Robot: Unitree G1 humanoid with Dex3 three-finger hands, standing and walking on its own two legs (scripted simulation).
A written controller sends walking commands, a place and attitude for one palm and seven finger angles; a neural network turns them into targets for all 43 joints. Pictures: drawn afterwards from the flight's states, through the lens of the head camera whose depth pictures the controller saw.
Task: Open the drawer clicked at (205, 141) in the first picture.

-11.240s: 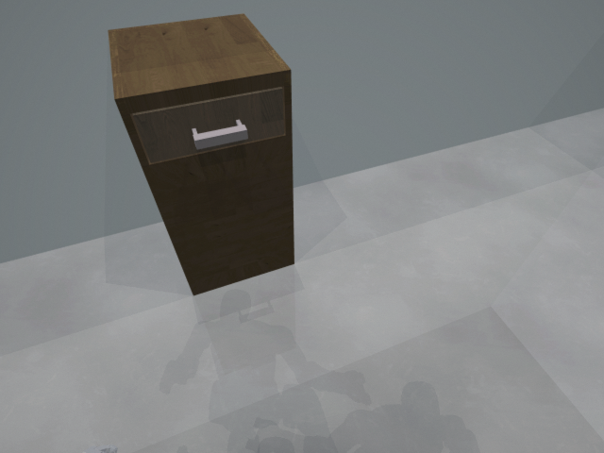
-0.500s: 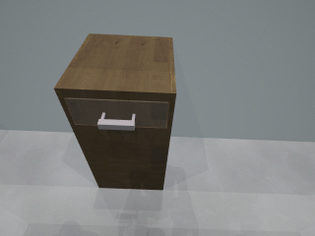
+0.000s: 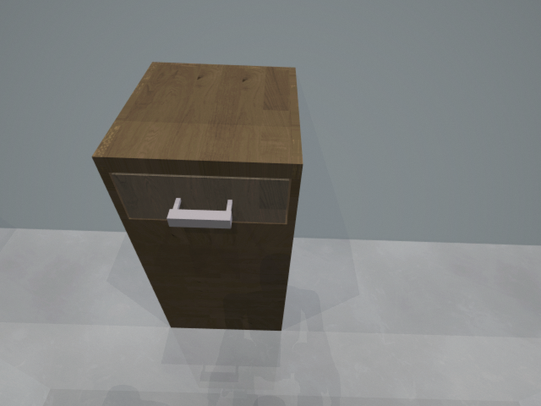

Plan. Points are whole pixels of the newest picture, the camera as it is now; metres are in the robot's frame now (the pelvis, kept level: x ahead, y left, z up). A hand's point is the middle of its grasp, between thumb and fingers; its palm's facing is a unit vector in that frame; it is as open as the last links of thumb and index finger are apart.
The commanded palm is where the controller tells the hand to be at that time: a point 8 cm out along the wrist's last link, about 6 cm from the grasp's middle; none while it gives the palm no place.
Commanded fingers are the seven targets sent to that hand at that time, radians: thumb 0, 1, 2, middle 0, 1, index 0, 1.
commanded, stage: look again from close up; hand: left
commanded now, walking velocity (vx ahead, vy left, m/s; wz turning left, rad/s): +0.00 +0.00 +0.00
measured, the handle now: (202, 210) +0.51 +0.19 -0.06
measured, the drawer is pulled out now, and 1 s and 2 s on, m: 0.00 0.00 0.00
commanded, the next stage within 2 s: raise the hand with hooked fingers in 0.20 s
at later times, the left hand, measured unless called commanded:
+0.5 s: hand out of the picture +0.14 +0.19 -0.08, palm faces -0.11 -0.67 -0.73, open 7.5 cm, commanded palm +0.12 +0.19 -0.05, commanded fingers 0.00 0.64 0.79 -0.22 -0.47 -0.22 -0.47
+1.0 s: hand (158, 346) +0.21 +0.19 -0.03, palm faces +0.05 -0.09 -0.99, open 10.3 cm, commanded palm +0.19 +0.19 +0.02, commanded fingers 0.00 0.06 0.54 -0.26 -0.84 -0.26 -0.84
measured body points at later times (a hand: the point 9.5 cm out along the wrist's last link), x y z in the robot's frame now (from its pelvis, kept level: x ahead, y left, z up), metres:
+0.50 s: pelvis +0.00 -0.01 -0.02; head -0.01 -0.04 +0.43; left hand +0.14 +0.23 -0.04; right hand +0.08 -0.27 -0.14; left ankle -0.01 +0.06 -0.74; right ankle +0.02 -0.13 -0.74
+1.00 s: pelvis +0.01 -0.07 -0.04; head +0.05 -0.10 +0.41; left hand +0.20 +0.19 +0.02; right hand +0.28 -0.24 -0.12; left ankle -0.01 +0.05 -0.74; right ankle +0.02 -0.13 -0.74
